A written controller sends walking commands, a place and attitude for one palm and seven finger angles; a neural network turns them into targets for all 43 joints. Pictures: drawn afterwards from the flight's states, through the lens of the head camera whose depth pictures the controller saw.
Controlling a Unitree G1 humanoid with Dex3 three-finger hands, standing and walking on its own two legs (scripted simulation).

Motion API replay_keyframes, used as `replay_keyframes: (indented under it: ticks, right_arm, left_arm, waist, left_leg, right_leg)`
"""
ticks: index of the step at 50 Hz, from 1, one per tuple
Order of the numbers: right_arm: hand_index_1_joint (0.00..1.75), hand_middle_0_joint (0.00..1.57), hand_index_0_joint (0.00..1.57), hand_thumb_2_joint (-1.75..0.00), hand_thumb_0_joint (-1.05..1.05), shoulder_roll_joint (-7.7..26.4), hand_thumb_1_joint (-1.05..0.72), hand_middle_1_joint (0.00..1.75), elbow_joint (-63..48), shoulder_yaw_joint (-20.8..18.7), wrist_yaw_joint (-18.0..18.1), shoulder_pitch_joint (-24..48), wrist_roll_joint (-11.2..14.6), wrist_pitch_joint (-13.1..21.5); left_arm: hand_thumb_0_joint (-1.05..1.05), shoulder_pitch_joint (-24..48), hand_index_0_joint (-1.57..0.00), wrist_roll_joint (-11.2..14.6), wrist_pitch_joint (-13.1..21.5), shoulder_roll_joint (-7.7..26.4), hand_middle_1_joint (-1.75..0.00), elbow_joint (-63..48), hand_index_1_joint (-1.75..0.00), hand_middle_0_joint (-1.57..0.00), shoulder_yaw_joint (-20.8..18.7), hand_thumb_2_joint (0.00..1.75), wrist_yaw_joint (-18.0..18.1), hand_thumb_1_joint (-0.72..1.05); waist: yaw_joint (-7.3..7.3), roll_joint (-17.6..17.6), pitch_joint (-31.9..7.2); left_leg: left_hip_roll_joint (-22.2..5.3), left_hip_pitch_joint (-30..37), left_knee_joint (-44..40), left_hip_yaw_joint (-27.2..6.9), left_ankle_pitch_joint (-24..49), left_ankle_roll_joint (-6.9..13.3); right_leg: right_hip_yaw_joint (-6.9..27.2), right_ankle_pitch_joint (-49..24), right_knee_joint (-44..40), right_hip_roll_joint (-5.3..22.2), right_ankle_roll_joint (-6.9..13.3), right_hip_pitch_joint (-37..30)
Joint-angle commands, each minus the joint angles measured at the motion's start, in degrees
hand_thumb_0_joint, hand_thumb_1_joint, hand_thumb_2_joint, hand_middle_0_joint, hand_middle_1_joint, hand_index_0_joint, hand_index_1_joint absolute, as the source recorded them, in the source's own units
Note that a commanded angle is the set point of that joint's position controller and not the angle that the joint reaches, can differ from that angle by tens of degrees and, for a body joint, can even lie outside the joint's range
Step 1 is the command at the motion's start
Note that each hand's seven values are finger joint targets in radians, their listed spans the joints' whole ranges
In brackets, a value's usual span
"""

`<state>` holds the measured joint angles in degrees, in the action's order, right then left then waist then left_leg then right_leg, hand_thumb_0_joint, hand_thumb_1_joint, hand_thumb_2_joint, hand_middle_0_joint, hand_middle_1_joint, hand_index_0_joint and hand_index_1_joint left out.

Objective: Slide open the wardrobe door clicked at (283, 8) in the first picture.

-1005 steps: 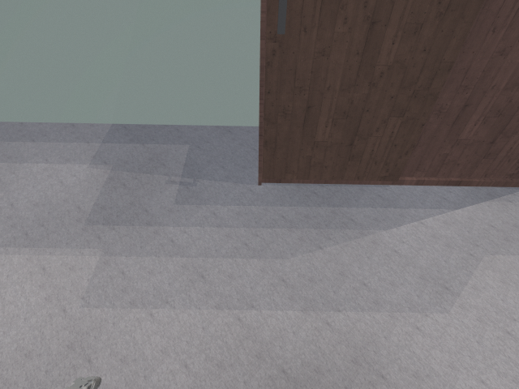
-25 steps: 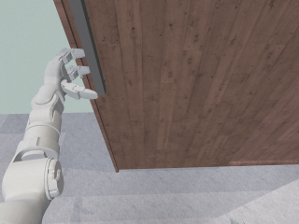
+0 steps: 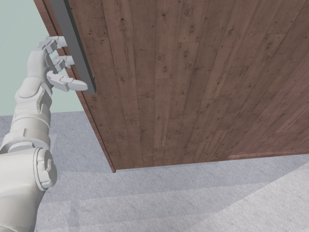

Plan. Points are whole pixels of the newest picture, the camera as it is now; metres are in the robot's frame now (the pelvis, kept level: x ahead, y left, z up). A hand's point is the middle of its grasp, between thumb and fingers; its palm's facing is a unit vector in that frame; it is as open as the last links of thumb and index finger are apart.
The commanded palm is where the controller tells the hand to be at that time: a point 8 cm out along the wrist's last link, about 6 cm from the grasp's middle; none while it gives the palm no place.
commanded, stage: feel for the door with the fingertips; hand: left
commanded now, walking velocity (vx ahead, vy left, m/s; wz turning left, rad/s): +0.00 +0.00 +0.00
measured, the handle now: (77, 41) +0.53 +0.18 +0.21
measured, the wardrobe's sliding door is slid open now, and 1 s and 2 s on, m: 0.00 0.00 0.00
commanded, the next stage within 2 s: slide the fingers in behind the handle in 0.16 s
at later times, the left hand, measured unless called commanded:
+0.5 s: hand (69, 67) +0.48 +0.20 +0.17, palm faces +0.03 -1.00 -0.02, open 13.8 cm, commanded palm +0.45 +0.25 +0.17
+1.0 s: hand (78, 68) +0.47 +0.17 +0.17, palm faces +0.04 -1.00 -0.01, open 14.0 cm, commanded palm +0.44 +0.23 +0.17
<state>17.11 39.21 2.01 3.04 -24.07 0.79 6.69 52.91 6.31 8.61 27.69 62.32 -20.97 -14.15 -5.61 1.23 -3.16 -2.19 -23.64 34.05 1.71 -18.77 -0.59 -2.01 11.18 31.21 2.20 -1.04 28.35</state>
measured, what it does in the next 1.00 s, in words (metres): stands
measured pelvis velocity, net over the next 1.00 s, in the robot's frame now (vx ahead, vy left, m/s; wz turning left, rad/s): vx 0.01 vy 0.00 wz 0.01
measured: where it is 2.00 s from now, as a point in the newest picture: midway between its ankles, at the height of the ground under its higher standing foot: outside the picture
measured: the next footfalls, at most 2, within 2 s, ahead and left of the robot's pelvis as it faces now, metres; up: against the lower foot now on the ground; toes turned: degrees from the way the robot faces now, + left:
none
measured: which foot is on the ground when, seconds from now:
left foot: down 0.00-1.00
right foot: down 0.00-1.00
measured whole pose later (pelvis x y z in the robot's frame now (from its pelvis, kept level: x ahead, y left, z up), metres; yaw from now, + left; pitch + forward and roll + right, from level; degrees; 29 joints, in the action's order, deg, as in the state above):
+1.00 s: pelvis +0.01 +0.00 +0.00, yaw +1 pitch +7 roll -1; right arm 15.5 38.5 2.3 2.5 -20.7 0.6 6.4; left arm 50.1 6.5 6.6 21.0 56.6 -17.3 -9.9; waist -3.7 1.7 -3.5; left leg -1.9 -20.8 32.8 1.2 -19.0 -0.5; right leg -2.5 11.8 30.4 2.4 -1.2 25.4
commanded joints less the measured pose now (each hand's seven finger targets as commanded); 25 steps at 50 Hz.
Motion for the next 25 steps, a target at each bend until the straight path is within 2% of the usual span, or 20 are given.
replay_keyframes:
  ticks: [1,2,3,4,5,7,10,11,13,17,19,21,23,24,25]
  right_arm:
    - [0.30,0.20,0.20,-0.90,0.00,7.9,-0.90,0.30,-6.0,-3.1,0.4,-3.1,0.3,2.2]
    - [0.30,0.20,0.20,-0.90,0.00,7.9,-0.90,0.30,-5.8,-3.1,0.4,-3.3,0.2,2.0]
    - [0.30,0.20,0.20,-0.90,0.00,7.9,-0.90,0.30,-6.0,-3.1,0.3,-3.3,0.2,1.9]
    - [0.30,0.20,0.20,-0.90,0.00,8.0,-0.90,0.30,-5.8,-3.0,0.4,-3.3,0.3,1.9]
    - [0.30,0.20,0.20,-0.90,0.00,8.2,-0.90,0.30,-5.6,-3.1,0.6,-3.8,0.3,1.8]
    - [0.30,0.20,0.20,-0.90,0.00,8.1,-0.90,0.30,-5.6,-3.1,0.5,-3.7,0.2,1.9]
    - [0.30,0.20,0.20,-0.90,0.00,7.9,-0.90,0.30,-5.5,-2.9,0.6,-4.1,0.2,1.9]
    - [0.30,0.20,0.20,-0.90,0.00,7.8,-0.90,0.30,-5.1,-2.9,0.6,-4.1,0.1,1.9]
    - [0.30,0.20,0.20,-0.90,0.00,7.7,-0.90,0.30,-5.2,-3.0,0.4,-4.3,-0.1,2.1]
    - [0.30,0.20,0.20,-0.90,0.00,7.8,-0.90,0.30,-5.2,-2.8,0.3,-4.3,-0.1,2.1]
    - [0.30,0.20,0.20,-0.90,0.00,7.4,-0.90,0.30,-5.9,-2.9,0.0,-3.7,-0.1,2.2]
    - [0.30,0.20,0.20,-0.90,0.00,7.3,-0.90,0.30,-6.2,-2.9,-0.1,-3.4,0.0,2.1]
    - [0.30,0.20,0.20,-0.90,0.00,7.2,-0.90,0.30,-6.3,-3.0,-0.2,-3.1,0.0,1.9]
    - [0.30,0.20,0.20,-0.90,0.00,7.2,-0.90,0.30,-6.6,-3.0,-0.2,-2.6,0.1,2.0]
    - [0.30,0.20,0.20,-0.90,0.00,7.3,-0.90,0.30,-6.8,-3.1,-0.1,-2.6,0.1,1.9]
  left_arm:
    - [0.00,28.8,-0.30,0.7,4.2,14.8,-1.20,-14.5,-1.20,-0.30,-1.9,0.30,0.2,-0.50]
    - [0.00,27.9,-0.30,0.3,4.3,15.8,-1.20,-14.1,-1.20,-0.30,-2.8,0.30,0.4,-0.50]
    - [0.00,27.9,-0.30,0.5,4.1,14.7,-1.20,-14.0,-1.20,-0.30,-2.0,0.30,0.4,-0.50]
    - [0.00,28.4,-0.30,0.4,3.9,14.6,-1.20,-12.9,-1.20,-0.30,-1.8,0.30,0.3,-0.50]
    - [0.00,29.2,-0.30,0.4,4.1,14.7,-1.20,-12.7,-1.20,-0.30,-1.5,0.30,0.4,-0.50]
    - [0.00,30.2,-0.30,0.2,4.2,15.3,-1.20,-13.4,-1.20,-0.30,-2.1,0.30,0.6,-0.50]
    - [0.00,31.3,-0.30,0.1,3.9,12.8,-1.20,-12.6,-1.20,-0.30,0.1,0.30,0.8,-0.50]
    - [0.00,32.7,-0.30,-0.2,3.9,13.3,-1.20,-12.5,-1.20,-0.30,0.1,0.30,1.0,-0.50]
    - [0.00,32.8,-0.30,0.0,3.9,11.4,-1.20,-12.5,-1.20,-0.30,1.0,0.30,1.3,-0.50]
    - [0.00,31.6,-0.30,0.1,4.1,13.0,-1.20,-11.5,-1.20,-0.30,-0.5,0.30,1.3,-0.50]
    - [0.00,30.0,-0.30,0.4,4.4,10.8,-1.20,-13.4,-1.20,-0.30,0.4,0.30,0.9,-0.50]
    - [0.00,28.6,-0.30,0.9,4.5,10.7,-1.20,-14.6,-1.20,-0.30,0.2,0.30,0.8,-0.50]
    - [0.00,27.5,-0.30,0.9,4.1,9.8,-1.20,-14.9,-1.20,-0.30,0.5,0.30,1.0,-0.50]
    - [0.00,27.6,-0.30,1.1,4.1,9.0,-1.20,-16.5,-1.20,-0.30,1.0,0.30,1.1,-0.50]
    - [0.00,26.3,-0.30,1.4,4.1,10.1,-1.20,-16.9,-1.20,-0.30,-0.2,0.30,1.5,-0.50]
  waist:
    - [0.29,2.9,-21.2]
    - [0.84,2.5,-20.9]
    - [0.31,2.1,-20.5]
    - [-0.12,1.2,-18.8]
    - [-0.50,-0.7,-18.6]
    - [-0.15,2.6,-20.1]
    - [-1.08,2.9,-19.2]
    - [-1.32,3.6,-18.9]
    - [-1.61,1.8,-19.8]
    - [-0.83,1.2,-20.5]
    - [-0.10,2.8,-21.8]
    - [0.38,4.0,-22.1]
    - [0.47,1.2,-20.8]
    - [0.52,2.6,-21.0]
    - [1.10,1.1,-21.4]
  left_leg:
    - [2.1,2.0,-4.7,-0.6,13.1,1.9]
    - [2.0,2.0,-4.7,-0.8,13.8,1.9]
    - [1.9,1.9,-4.7,-0.6,13.2,1.9]
    - [1.8,1.3,-4.7,-0.7,12.5,1.9]
    - [1.8,1.4,-4.9,-1.2,12.7,2.0]
    - [1.9,2.4,-4.7,-1.2,13.3,1.8]
    - [1.8,2.8,-4.3,-1.2,13.5,1.8]
    - [1.7,2.9,-4.3,-1.6,13.3,1.6]
    - [1.7,3.3,-4.2,-1.7,13.1,1.6]
    - [1.7,2.3,-4.0,-1.7,13.8,1.5]
    - [1.6,3.8,-3.9,-1.6,15.7,1.2]
    - [1.6,4.5,-3.6,-1.6,17.4,1.1]
    - [1.3,4.1,-4.1,-1.8,17.2,1.1]
    - [1.4,4.6,-4.1,-1.6,17.4,1.1]
    - [1.4,4.5,-4.1,-1.5,18.2,1.3]
  right_leg:
    - [0.7,-14.8,-1.0,-2.3,2.3,-16.7]
    - [0.5,-15.2,-0.9,-2.4,2.6,-16.8]
    - [0.5,-14.9,-1.0,-2.4,2.4,-16.3]
    - [0.4,-14.2,-1.2,-2.5,2.4,-15.4]
    - [0.0,-13.9,-1.2,-2.5,2.3,-15.3]
    - [0.3,-14.0,-0.9,-2.5,2.5,-15.1]
    - [0.0,-13.5,-0.9,-2.5,2.4,-13.5]
    - [0.0,-13.0,-1.0,-2.5,2.4,-12.6]
    - [-0.2,-12.8,-0.9,-2.6,2.3,-12.5]
    - [-0.1,-13.8,-0.4,-2.5,2.5,-13.9]
    - [-0.3,-14.7,-0.1,-2.6,2.6,-14.1]
    - [-0.3,-15.6,0.0,-2.7,2.7,-14.5]
    - [-0.7,-15.2,-0.1,-2.8,2.6,-14.5]
    - [-0.6,-15.4,-0.2,-2.8,2.6,-14.6]
    - [-0.6,-16.0,-0.1,-2.7,2.6,-15.6]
